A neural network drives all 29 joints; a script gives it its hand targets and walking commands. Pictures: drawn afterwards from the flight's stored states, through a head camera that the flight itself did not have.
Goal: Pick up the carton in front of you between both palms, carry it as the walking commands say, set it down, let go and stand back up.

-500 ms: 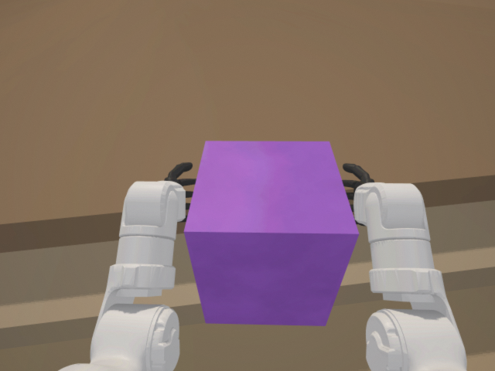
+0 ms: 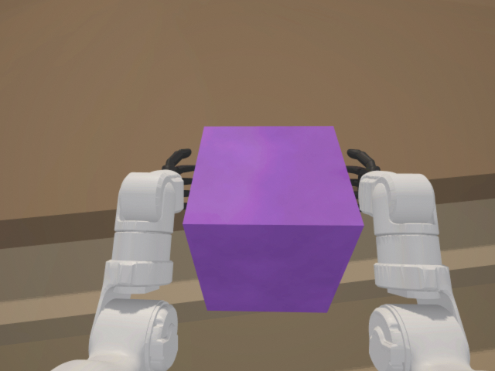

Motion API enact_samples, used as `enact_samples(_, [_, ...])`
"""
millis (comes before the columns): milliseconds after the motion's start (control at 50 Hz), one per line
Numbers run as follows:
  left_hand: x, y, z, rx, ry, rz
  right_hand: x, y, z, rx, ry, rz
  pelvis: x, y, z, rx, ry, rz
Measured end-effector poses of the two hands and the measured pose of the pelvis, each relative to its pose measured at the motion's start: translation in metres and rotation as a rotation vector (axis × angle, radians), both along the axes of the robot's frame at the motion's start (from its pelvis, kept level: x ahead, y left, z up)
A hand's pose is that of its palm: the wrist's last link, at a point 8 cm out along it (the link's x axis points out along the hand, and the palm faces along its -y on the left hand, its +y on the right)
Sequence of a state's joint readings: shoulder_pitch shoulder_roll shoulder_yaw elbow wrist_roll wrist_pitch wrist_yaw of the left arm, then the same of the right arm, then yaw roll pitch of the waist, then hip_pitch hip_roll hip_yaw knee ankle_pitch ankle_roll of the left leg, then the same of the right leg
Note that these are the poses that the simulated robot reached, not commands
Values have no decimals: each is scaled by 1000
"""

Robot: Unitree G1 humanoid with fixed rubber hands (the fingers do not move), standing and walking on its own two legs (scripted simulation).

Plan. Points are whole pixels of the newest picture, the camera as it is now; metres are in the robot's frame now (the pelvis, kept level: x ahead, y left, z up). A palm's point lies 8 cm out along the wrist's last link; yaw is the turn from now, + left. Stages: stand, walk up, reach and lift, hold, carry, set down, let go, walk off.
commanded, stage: carry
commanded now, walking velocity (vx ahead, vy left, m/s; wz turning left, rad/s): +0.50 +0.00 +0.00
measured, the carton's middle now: (267, 222) +0.35 +0.00 +0.08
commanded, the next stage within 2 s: none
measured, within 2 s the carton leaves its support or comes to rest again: neither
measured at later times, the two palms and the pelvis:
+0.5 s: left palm (233, 100) +0.57 +0.07 +0.18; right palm (386, 98) +0.57 -0.23 +0.19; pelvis +0.19 -0.09 +0.03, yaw -1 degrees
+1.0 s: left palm out of the picture +0.87 +0.01 +0.41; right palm out of the picture +0.87 -0.29 +0.39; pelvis +0.49 -0.13 +0.18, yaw +0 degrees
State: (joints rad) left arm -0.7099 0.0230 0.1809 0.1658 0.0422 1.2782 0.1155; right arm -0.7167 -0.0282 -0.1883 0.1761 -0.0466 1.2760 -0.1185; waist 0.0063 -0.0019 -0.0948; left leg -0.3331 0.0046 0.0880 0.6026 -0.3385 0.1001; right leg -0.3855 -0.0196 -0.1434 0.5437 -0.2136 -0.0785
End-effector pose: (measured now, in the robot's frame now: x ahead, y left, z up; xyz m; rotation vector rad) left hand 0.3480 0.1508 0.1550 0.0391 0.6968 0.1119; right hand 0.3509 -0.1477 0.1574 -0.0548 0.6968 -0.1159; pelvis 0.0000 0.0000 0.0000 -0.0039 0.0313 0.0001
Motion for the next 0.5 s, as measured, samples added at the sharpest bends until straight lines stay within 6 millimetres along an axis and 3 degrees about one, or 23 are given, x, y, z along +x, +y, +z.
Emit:
enact_samples(100, [22, 5, 21, -11, -38, -3, 21, 4, 24, -5, -38, -4, 17, 4, -1, 4, 23, 3])
enact_samples(180, [47, 1, 33, -13, -14, 1, 41, 1, 29, -1, -14, -5, 39, 3, 3, 6, 43, 11])
enact_samples(320, [115, -39, 38, -52, 23, -32, 86, -38, 31, -30, 22, -50, 87, -25, 9, 0, 48, 18])
enact_samples(400, [162, -65, 32, -66, 38, -39, 134, -64, 33, -25, 36, -74, 128, -48, 16, -33, 45, 9])
enact_samples(500, [220, -81, 29, -48, 33, 40, 221, -80, 33, 24, 33, -28, 187, -92, 27, -63, 52, -13])
